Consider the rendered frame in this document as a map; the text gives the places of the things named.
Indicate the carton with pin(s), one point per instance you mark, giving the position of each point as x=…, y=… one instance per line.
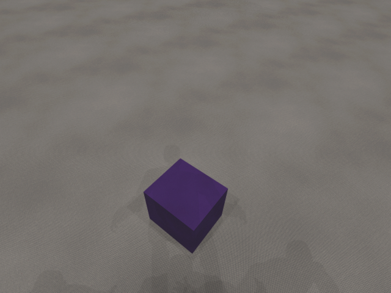
x=185, y=203

